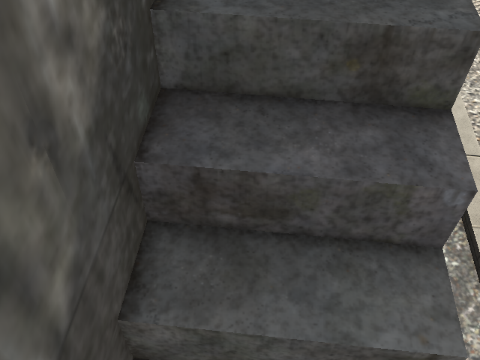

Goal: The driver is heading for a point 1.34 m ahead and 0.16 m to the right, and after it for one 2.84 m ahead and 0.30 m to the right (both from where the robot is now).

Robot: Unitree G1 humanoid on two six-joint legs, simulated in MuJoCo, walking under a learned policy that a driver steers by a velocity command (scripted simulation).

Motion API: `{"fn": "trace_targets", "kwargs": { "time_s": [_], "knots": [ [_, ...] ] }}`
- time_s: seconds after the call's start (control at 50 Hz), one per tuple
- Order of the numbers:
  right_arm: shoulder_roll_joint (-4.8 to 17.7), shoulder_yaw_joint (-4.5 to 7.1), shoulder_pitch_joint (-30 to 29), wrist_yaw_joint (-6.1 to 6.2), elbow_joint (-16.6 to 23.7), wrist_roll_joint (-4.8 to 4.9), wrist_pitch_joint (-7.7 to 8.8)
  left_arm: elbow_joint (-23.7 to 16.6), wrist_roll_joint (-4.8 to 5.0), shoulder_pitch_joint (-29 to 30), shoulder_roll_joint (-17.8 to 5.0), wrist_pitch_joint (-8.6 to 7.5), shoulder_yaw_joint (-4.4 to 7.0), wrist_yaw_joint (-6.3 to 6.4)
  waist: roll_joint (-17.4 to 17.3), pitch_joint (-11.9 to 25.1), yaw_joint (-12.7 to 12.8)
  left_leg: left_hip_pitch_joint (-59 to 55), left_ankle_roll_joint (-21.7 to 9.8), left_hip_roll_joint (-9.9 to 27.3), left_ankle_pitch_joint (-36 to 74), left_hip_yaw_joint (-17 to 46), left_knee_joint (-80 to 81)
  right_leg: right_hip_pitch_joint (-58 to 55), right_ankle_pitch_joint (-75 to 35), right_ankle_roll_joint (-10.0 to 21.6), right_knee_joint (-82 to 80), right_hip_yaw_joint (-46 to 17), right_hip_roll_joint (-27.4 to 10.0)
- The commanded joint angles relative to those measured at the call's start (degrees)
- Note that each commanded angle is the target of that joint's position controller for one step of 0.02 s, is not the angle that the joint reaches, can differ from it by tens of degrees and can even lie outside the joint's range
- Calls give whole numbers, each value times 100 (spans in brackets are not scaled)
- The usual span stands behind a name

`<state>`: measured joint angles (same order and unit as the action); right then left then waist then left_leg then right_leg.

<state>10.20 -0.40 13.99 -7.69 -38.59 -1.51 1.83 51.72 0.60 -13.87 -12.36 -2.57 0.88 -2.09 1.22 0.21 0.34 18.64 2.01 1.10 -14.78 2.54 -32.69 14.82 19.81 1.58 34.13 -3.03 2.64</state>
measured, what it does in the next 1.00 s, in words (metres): climbs: right foot 0.20 m higher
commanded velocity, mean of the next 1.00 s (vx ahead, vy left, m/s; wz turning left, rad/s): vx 0.44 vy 0.00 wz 0.00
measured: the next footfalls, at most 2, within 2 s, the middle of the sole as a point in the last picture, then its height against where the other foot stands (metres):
right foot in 0.92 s outside the picture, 0.20 m higher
left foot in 1.48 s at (284, 287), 0.20 m higher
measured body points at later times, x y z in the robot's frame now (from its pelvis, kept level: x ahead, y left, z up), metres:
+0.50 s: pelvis +0.01 +0.00 +0.01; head +0.01 +0.01 +0.46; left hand +0.05 +0.25 -0.14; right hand +0.08 -0.24 -0.12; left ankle +0.02 +0.14 -0.72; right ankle -0.02 -0.10 -0.72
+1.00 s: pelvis +0.15 -0.12 +0.06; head +0.20 -0.16 +0.51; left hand +0.40 +0.06 +0.01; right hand +0.19 -0.38 -0.09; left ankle +0.04 +0.12 -0.57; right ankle +0.24 -0.23 -0.53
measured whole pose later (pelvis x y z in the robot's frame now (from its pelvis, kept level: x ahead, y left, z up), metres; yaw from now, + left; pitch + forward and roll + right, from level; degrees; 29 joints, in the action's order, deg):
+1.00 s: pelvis +0.15 -0.12 +0.06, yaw -2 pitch +4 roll +1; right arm 13.8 4.4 17.7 1.1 -50.5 1.0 6.3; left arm 31.5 -0.6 -1.5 -6.7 -1.5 -1.3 -0.7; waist -3.7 -1.1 -0.9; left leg 21.8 -4.3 1.2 -3.2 13.4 -62.9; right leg 53.7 32.6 1.3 81.5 -1.8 1.0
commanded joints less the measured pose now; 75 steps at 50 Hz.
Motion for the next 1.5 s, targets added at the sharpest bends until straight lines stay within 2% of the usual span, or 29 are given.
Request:
{"fn": "trace_targets", "kwargs": {
  "time_s": [0.02, 0.36, 0.42, 0.48, 0.54, 0.56, 0.58, 0.6, 0.64, 0.7, 0.74, 0.8, 0.84, 0.88, 0.9, 0.92, 0.94, 0.96, 0.98, 1.0, 1.04, 1.16, 1.22, 1.32, 1.38, 1.42, 1.46, 1.48, 1.5],
  "knots": [
    [475, 132, -3, -6, 405, 3, 69, -262, 3, -84, -562, -42, 117, 27, -161, 149, -11, -250, -473, 101, 514, 140, 478, 128, -1358, 127, -662, -344, -264],
    [453, 88, 443, -138, -63, -8, -201, 88, 1, -320, -444, 8, -35, -114, -273, -67, -25, -183, -434, 243, -619, 371, 961, 106, 37, -71, -1184, -194, -101],
    [1199, 338, 778, 28, -329, -189, -181, 240, -177, -755, -859, -112, 182, 37, -731, -428, 58, 343, -859, 535, -2995, 828, 1322, 306, 2275, 400, -900, -472, -217],
    [735, 248, 58, 298, -192, -303, -16, 207, -222, -826, -497, -331, 113, 310, -187, -159, 214, 720, -1041, 537, -1738, 765, 837, -271, 1523, 929, -995, -1112, -681],
    [154, 45, -146, 231, 39, -334, 106, -279, -142, -260, -651, -298, 122, 422, 338, 55, 71, 665, -626, -109, -399, -66, -322, -22, 1268, 1431, -1684, -2102, -1165],
    [55, -2, -82, 211, 126, -297, 151, -373, -156, -27, -842, -260, 169, 416, 402, -51, -25, 559, -609, -194, -304, -183, -626, 304, 990, 1534, -1784, -2251, -1284],
    [669, 157, 379, 1016, -400, 598, 340, -635, -194, 507, -898, -102, 282, 309, 496, -245, -267, -145, -932, 265, -428, 75, 698, 397, -2, 1189, -1898, -1072, -798],
    [1392, 341, 583, 1302, -446, 522, 301, -767, -138, 805, -221, -163, 104, 231, -156, -490, -329, -825, -922, 685, -303, 955, 1425, 910, -2080, 790, -848, -256, -105],
    [1756, 549, 1887, 1556, -960, 353, 58, -656, -112, 323, -133, -313, 100, 107, -1340, 7, -669, -2529, -1503, 1669, -1515, 2943, 2267, 2378, -1494, 405, 1103, 216, 116],
    [1417, 566, 1425, 1550, -1149, 160, 115, -898, -331, 603, -341, -338, 278, -26, -1363, -13, -556, -2515, -2192, 1887, -1889, 2744, 2357, 4269, 323, 313, 6067, 168, -45],
    [967, 507, 1160, 1442, -1245, 47, 328, -1590, -508, 1110, 260, -301, 59, -138, -824, -137, -161, -2001, -1941, 1578, -1264, 1655, 2067, 4689, 268, 526, 7286, -228, -332],
    [743, 520, 1472, 1368, -1309, -173, 629, -2461, -379, 2176, 231, -283, -13, -11, -1346, -576, -554, -2456, -2009, 1917, -835, 1662, 2227, 7092, 2233, 646, 9215, -500, -335],
    [871, 565, 1411, 1395, -1521, 0, 680, -3249, -484, 2765, 379, -211, -193, 51, -969, -837, -347, -1935, -1449, 1856, -694, 1158, 2557, 7350, 2982, 846, 8018, -861, -836],
    [1283, 570, -22, 1439, -969, 455, 632, -3407, -261, 2121, 604, -121, -529, -186, -569, -632, 132, 1350, -1213, 1408, 685, -319, 4250, 2750, 2843, 1009, 3701, -32, -758],
    [1479, 494, 173, 1243, -883, 728, 678, -2610, -124, 241, 242, -11, -240, -134, -477, 595, 499, 1762, -1542, 1508, 5723, -639, 3214, -227, 1701, 869, 4908, 962, 109],
    [2137, 659, -294, 1069, -632, 686, 819, -2080, -151, -1845, -265, 207, 145, 78, -401, 1706, 1662, 1182, -1512, 1847, 9255, -511, 1147, -1099, 973, 978, 4613, 509, 226],
    [1995, 691, -217, 952, -420, 722, 787, -1926, -308, -2219, -1048, 269, 470, 143, 1007, 2490, 1766, 1045, -1288, 1272, 8032, -83, -993, -1589, 1726, 1051, 2343, -810, 157],
    [1137, 569, -358, 725, -87, 576, 707, -1454, -267, -2693, -2088, 265, 738, 274, 3893, 3034, 1913, 2378, -908, -439, 1769, 498, -3806, -2383, 2940, 898, -622, -4057, -1556],
    [543, 586, -473, 695, -194, 3, 654, -1457, -15, -2230, -1674, 257, 715, 324, 2584, 3192, 1508, 2567, -987, -1075, 1279, 2283, -6431, -1715, 4578, 130, -1397, -5468, -1568],
    [-83, 467, -415, 730, 32, -197, 583, -1504, 157, -1030, -1187, 240, 501, 325, 1993, 1997, 605, 3168, -822, -1034, 1463, 2394, -7944, -484, 4294, -495, -1302, -5141, -1618],
    [-260, 271, -326, 828, 281, -337, 476, -1005, 59, -278, -434, -15, 303, 251, 1131, 343, -54, 3910, -806, -609, 1562, 1470, -8419, 579, 2941, -477, -542, -3427, -1183],
    [-392, 58, -868, 940, 448, 76, 121, -158, -283, -1139, -81, -645, 316, -25, -285, -605, -73, 4885, -642, -877, 1246, 938, -8649, 563, 943, -334, -852, -1833, -1221],
    [-625, 17, -1214, 982, 650, 241, 83, 21, -322, -1495, -204, -749, 298, -57, 55, -657, -77, 6091, -761, -1183, 1094, 739, -10826, 294, 828, -215, -1147, -1742, -1476],
    [-289, 27, -2551, 974, 1411, 175, -179, -52, -296, -1665, -541, -675, 322, 19, 456, -1181, 253, 5719, -551, -1101, 730, -505, -9197, 848, -344, -313, -2366, -844, -1147],
    [214, 90, -2857, 1064, 1842, 300, -334, 186, -46, -1983, -683, -735, 404, 384, 1166, -1042, 171, 4878, -788, -287, 58, -1242, -6701, -485, -3154, 137, -3656, -511, -1546],
    [23, -10, -2190, 1077, 1518, 549, -308, 208, 120, -1861, -676, -708, 301, 581, 1098, 134, -219, 2089, -1113, -580, -1149, -1965, -4444, -582, -8739, 412, -2868, 668, -1408],
    [482, 221, 229, 1086, 740, 410, -290, 119, 255, -1591, -1741, -846, 489, 445, 2216, 1784, -1382, 146, -1187, -866, -2717, -1061, -4006, -1556, -12367, 938, -200, 365, -1964],
    [893, 334, 767, 1019, 423, 240, -211, 61, 368, -1460, -1910, -887, 582, 285, 1524, 2244, -1531, -585, -1221, -756, -2807, -313, -3019, -1332, -11391, 953, 1222, 294, -1779],
    [1568, 544, 1159, 1030, 61, -42, -249, -217, 421, -1255, -1317, -925, 483, 18, -181, 2096, -1408, -840, -1571, 102, -4801, 2367, -825, 173, -9341, 878, 3039, 13, -888]
  ]
}}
